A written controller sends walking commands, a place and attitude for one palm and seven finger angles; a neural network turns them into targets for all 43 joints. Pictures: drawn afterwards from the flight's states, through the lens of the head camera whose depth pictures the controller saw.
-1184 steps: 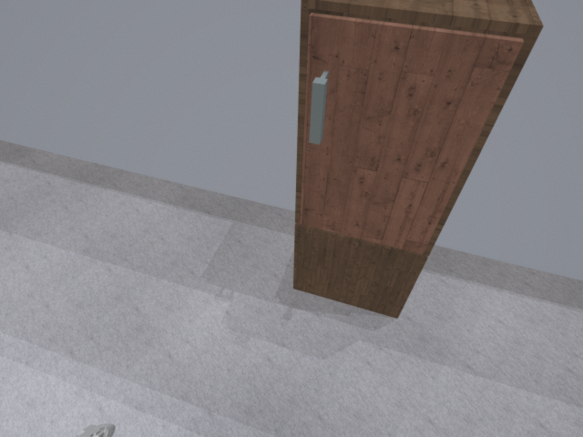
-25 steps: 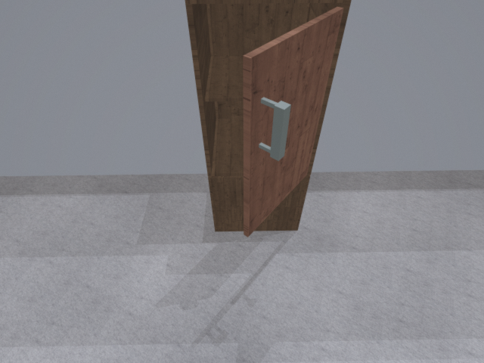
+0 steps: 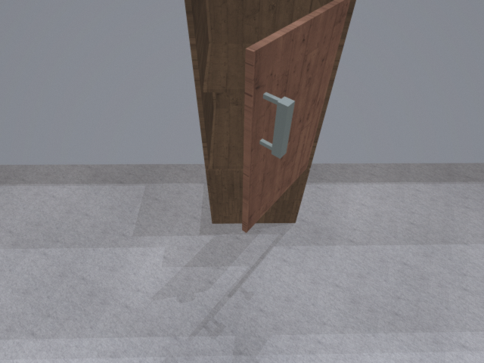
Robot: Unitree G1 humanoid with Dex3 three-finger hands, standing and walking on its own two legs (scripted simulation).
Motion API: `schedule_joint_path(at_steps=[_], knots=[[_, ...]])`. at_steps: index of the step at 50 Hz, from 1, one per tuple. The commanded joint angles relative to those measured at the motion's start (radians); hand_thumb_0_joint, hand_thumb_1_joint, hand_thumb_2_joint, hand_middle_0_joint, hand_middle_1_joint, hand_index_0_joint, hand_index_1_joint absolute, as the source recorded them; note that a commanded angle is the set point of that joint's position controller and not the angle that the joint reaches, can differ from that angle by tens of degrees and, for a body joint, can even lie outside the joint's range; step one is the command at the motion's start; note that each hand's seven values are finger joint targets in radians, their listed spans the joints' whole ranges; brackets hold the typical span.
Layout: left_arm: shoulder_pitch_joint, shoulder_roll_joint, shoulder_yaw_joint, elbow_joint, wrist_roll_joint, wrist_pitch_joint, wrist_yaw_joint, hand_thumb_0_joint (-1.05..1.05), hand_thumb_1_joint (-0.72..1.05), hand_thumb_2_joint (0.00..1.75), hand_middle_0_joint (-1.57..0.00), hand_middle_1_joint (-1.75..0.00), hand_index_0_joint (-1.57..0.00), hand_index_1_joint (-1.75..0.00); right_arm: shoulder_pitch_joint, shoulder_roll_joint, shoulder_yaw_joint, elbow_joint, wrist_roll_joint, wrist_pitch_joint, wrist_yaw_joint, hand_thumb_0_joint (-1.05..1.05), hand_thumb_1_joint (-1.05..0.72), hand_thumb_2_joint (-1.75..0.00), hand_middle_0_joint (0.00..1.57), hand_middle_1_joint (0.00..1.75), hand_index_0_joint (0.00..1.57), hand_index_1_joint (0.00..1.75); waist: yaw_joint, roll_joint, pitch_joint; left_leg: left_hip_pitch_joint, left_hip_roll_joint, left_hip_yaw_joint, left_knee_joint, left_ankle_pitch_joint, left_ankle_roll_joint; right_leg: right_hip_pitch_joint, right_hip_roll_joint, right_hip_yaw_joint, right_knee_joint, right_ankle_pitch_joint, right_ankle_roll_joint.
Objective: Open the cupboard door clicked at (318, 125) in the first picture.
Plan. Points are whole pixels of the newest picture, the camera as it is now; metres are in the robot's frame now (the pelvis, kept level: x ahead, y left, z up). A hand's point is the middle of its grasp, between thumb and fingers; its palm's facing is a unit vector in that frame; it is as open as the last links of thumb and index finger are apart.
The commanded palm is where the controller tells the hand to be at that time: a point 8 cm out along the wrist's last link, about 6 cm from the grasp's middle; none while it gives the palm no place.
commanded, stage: look to check the result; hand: left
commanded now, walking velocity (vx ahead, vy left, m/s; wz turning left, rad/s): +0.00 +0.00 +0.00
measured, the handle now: (273, 125) +0.57 -0.04 +0.08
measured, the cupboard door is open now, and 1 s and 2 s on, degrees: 50 50 50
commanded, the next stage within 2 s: walk to a spot facing it in 0.34 s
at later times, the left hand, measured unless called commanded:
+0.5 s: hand out of the picture +0.00 +0.15 -0.18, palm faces +0.05 -0.99 -0.15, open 7.4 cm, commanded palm none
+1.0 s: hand out of the picture +0.09 +0.16 -0.17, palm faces -0.14 -0.95 -0.29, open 7.4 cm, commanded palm none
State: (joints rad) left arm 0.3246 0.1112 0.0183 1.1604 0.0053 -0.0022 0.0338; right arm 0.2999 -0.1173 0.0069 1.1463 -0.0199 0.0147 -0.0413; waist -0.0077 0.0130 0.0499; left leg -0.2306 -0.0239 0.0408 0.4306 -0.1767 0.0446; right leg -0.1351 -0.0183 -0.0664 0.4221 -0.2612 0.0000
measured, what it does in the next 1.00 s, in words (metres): lifts its left foot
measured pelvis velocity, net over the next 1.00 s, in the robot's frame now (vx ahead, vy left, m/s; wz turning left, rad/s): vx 0.01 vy -0.04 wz -0.24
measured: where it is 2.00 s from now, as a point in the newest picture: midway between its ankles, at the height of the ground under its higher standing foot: outside the picture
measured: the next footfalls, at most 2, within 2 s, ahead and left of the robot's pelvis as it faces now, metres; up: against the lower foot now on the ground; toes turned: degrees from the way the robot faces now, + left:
left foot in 1.38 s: +0.14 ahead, +0.09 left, +0.00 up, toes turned -27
right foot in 1.74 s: +0.01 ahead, -0.14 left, +0.00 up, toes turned -45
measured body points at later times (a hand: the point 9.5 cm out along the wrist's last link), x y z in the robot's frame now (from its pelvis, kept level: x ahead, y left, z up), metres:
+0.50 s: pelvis +0.02 +0.00 +0.00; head +0.04 +0.00 +0.45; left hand +0.00 +0.21 -0.16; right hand +0.01 -0.21 -0.16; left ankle +0.04 +0.09 -0.74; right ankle -0.02 -0.12 -0.74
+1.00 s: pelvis +0.01 -0.04 -0.01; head +0.06 -0.08 +0.44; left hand +0.10 +0.21 -0.15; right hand +0.02 -0.29 -0.18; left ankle +0.01 +0.10 -0.68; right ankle -0.02 -0.11 -0.74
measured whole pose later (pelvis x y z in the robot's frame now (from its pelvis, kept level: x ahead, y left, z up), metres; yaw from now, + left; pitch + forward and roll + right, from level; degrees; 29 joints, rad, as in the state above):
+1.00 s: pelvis +0.01 -0.04 -0.01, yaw -14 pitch +1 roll +1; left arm 0.23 0.17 0.08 0.99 0.02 0.02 0.02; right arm 0.15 -0.22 -0.07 0.99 -0.02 0.06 -0.04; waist 0.03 0.04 0.11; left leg -0.45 0.04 0.06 1.05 -0.46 -0.03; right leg -0.26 0.04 0.00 0.58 -0.33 -0.07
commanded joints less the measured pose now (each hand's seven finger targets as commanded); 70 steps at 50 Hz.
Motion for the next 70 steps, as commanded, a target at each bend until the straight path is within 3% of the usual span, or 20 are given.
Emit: schedule_joint_path(at_steps=[1,27,34,37,39,42,43,44,45,47,49,53,61,63,65,66,67,68,69,70], knots=[[0.088,0.083,0.007,-0.009,0.001,-0.011,0.007,0.0,0.9,0.9,-0.2,-0.3,-0.2,-0.3,0.072,-0.091,-0.016,-0.021,0.0,-0.013,-0.001,0.0,-0.9,-0.9,0.2,0.3,0.2,0.3,0.001,-0.024,0.046,0.021,0.11,-0.133,-0.108,0.007,0.002,-0.073,-0.078,0.079,-0.094,0.021,-0.039],[0.051,0.109,0.025,-0.026,0.003,0.004,0.003,0.0,0.9,0.9,-0.2,-0.3,-0.2,-0.3,0.046,-0.112,-0.027,-0.011,0.001,-0.01,-0.014,0.0,-0.9,-0.9,0.2,0.3,0.2,0.3,-0.002,-0.007,0.049,0.065,0.132,-0.089,-0.05,0.111,0.004,-0.078,-0.087,0.105,-0.067,0.116,-0.042],[0.009,0.119,0.062,-0.108,0.015,0.033,-0.018,0.0,0.9,0.9,-0.2,-0.3,-0.2,-0.3,0.012,-0.19,-0.073,-0.096,-0.004,0.002,-0.023,0.0,-0.9,-0.9,0.2,0.3,0.2,0.3,0.003,0.071,0.009,0.069,0.259,-0.145,-0.075,0.003,0.056,-0.198,-0.012,0.1,0.124,0.044,-0.032],[-0.016,0.109,0.071,-0.145,0.019,0.043,-0.028,0.0,0.9,0.9,-0.2,-0.3,-0.2,-0.3,0.007,-0.219,-0.087,-0.134,-0.009,-0.002,-0.021,0.0,-0.9,-0.9,0.2,0.3,0.2,0.3,0.001,0.141,-0.016,0.038,0.37,-0.195,-0.139,-0.018,0.121,-0.232,0.008,0.06,0.346,-0.183,-0.019],[-0.035,0.102,0.074,-0.167,0.02,0.043,-0.035,0.0,0.9,0.9,-0.2,-0.3,-0.2,-0.3,-0.021,-0.225,-0.088,-0.157,-0.015,-0.004,-0.017,0.0,-0.9,-0.9,0.2,0.3,0.2,0.3,0.009,0.148,-0.007,0.021,0.386,-0.157,-0.129,0.048,0.134,-0.238,-0.008,0.055,0.389,-0.237,-0.018],[0.037,0.113,0.078,-0.159,0.018,0.034,-0.038,0.0,0.9,0.9,-0.2,-0.3,-0.2,-0.3,-0.081,-0.231,-0.092,-0.192,-0.011,-0.001,-0.012,0.0,-0.9,-0.9,0.2,0.3,0.2,0.3,0.062,0.033,-0.027,-0.06,0.323,-0.021,0.043,0.094,0.06,-0.076,-0.009,0.038,0.148,-0.031,-0.018],[0.056,0.167,0.086,-0.16,0.025,0.025,-0.032,0.0,0.9,0.9,-0.2,-0.3,-0.2,-0.3,-0.096,-0.204,-0.092,-0.21,-0.002,0.005,-0.008,0.0,-0.9,-0.9,0.2,0.3,0.2,0.3,0.072,-0.133,-0.011,-0.137,0.218,0.062,0.212,-0.032,-0.009,-0.035,-0.091,0.198,-0.023,0.147,-0.048],[0.059,0.276,0.104,-0.164,0.03,0.019,-0.021,0.0,0.9,0.9,-0.2,-0.3,-0.2,-0.3,-0.118,-0.146,-0.085,-0.242,0.006,0.008,0.003,0.0,-0.9,-0.9,0.2,0.3,0.2,0.3,0.072,-0.366,-0.006,-0.313,0.075,0.145,0.432,-0.369,-0.075,0.027,-0.314,0.491,-0.122,0.312,-0.147],[0.079,0.272,0.104,-0.167,0.019,0.018,-0.012,0.0,0.9,0.9,-0.2,-0.3,-0.2,-0.3,-0.175,-0.173,-0.089,-0.254,0.0,0.019,0.001,0.0,-0.9,-0.9,0.2,0.3,0.2,0.3,0.1,-0.282,-0.008,-0.33,0.064,0.011,0.602,-0.418,-0.071,0.0,-0.32,0.529,-0.118,0.407,-0.198],[-0.003,0.242,0.1,-0.189,0.017,0.018,0.001,0.0,0.9,0.9,-0.2,-0.3,-0.2,-0.3,-0.174,-0.165,-0.092,-0.253,0.003,0.019,0.002,0.0,-0.9,-0.9,0.2,0.3,0.2,0.3,0.049,-0.162,-0.015,-0.39,0.088,-0.06,0.719,-0.316,-0.078,0.055,-0.264,0.457,-0.05,0.485,-0.224],[-0.014,0.237,0.098,-0.208,0.014,0.01,0.001,0.0,0.9,0.9,-0.2,-0.3,-0.2,-0.3,-0.189,-0.156,-0.088,-0.26,0.002,0.018,0.006,0.0,-0.9,-0.9,0.2,0.3,0.2,0.3,0.043,-0.095,-0.048,-0.383,0.088,-0.06,0.713,-0.257,-0.094,0.097,-0.219,0.398,-0.018,0.58,-0.205],[0.01,0.246,0.103,-0.22,0.014,0.008,0.0,0.0,0.9,0.9,-0.2,-0.3,-0.2,-0.3,-0.221,-0.156,-0.087,-0.28,0.004,0.023,0.003,0.0,-0.9,-0.9,0.2,0.3,0.2,0.3,0.054,-0.119,-0.076,-0.371,0.07,-0.062,0.661,-0.232,-0.108,0.14,-0.182,0.391,-0.004,0.654,-0.186],[0.0,0.279,0.116,-0.265,0.027,0.016,-0.004,0.0,0.9,0.9,-0.2,-0.3,-0.2,-0.3,-0.282,-0.162,-0.083,-0.346,0.015,0.006,0.001,0.0,-0.9,-0.9,0.2,0.3,0.2,0.3,0.064,-0.156,-0.093,-0.287,0.038,-0.07,0.467,-0.278,-0.104,0.104,-0.177,0.502,0.022,0.653,-0.214],[-0.024,0.291,0.121,-0.28,0.024,0.019,-0.007,0.0,0.9,0.9,-0.2,-0.3,-0.2,-0.3,-0.263,-0.161,-0.081,-0.351,0.019,-0.001,-0.001,0.0,-0.9,-0.9,0.2,0.3,0.2,0.3,0.055,-0.165,-0.107,-0.229,0.022,-0.061,0.37,-0.263,-0.097,0.087,-0.157,0.504,0.043,0.681,-0.201],[-0.068,0.289,0.12,-0.295,0.02,0.023,-0.008,0.0,0.9,0.9,-0.2,-0.3,-0.2,-0.3,-0.195,-0.168,-0.081,-0.339,0.022,-0.006,-0.004,0.0,-0.9,-0.9,0.2,0.3,0.2,0.3,0.015,-0.155,-0.113,-0.105,0.016,-0.066,0.202,-0.179,-0.089,0.01,-0.124,0.5,0.078,0.64,-0.163],[-0.096,0.273,0.116,-0.3,0.018,0.025,-0.009,0.0,0.9,0.9,-0.2,-0.3,-0.2,-0.3,-0.142,-0.177,-0.083,-0.326,0.021,-0.011,-0.008,0.0,-0.9,-0.9,0.2,0.3,0.2,0.3,-0.017,-0.133,-0.122,0.037,0.032,-0.068,0.063,-0.083,-0.086,-0.089,-0.091,0.479,0.123,0.542,-0.12],[-0.106,0.235,0.108,-0.32,0.008,0.026,-0.013,0.0,0.9,0.9,-0.2,-0.3,-0.2,-0.3,-0.071,-0.24,-0.089,-0.311,0.011,-0.025,-0.013,0.0,-0.9,-0.9,0.2,0.3,0.2,0.3,-0.043,0.032,-0.158,0.211,0.182,-0.205,-0.083,0.015,-0.035,-0.242,0.006,0.387,0.221,0.296,-0.063],[-0.068,0.187,0.096,-0.338,0.002,0.025,-0.028,0.0,0.9,0.9,-0.2,-0.3,-0.2,-0.3,-0.05,-0.334,-0.104,-0.323,-0.003,-0.027,-0.015,0.0,-0.9,-0.9,0.2,0.3,0.2,0.3,-0.023,0.316,-0.161,0.311,0.465,-0.467,-0.118,0.248,0.094,-0.431,0.119,0.199,0.452,-0.32,0.008],[-0.085,0.213,0.096,-0.346,0.014,0.022,-0.035,0.0,0.9,0.9,-0.2,-0.3,-0.2,-0.3,-0.04,-0.338,-0.098,-0.342,-0.009,-0.014,-0.017,0.0,-0.9,-0.9,0.2,0.3,0.2,0.3,-0.03,0.193,-0.11,0.168,0.546,-0.487,-0.118,0.243,0.176,-0.429,0.064,0.153,0.627,-0.395,0.027],[-0.122,0.218,0.099,-0.332,0.028,0.025,-0.042,0.0,0.9,0.9,-0.2,-0.3,-0.2,-0.3,-0.053,-0.304,-0.086,-0.342,-0.018,-0.017,-0.016,0.0,-0.9,-0.9,0.2,0.3,0.2,0.3,-0.022,0.127,-0.058,0.103,0.466,-0.427,-0.129,0.245,0.152,-0.436,0.055,0.151,0.732,-0.338,0.037]])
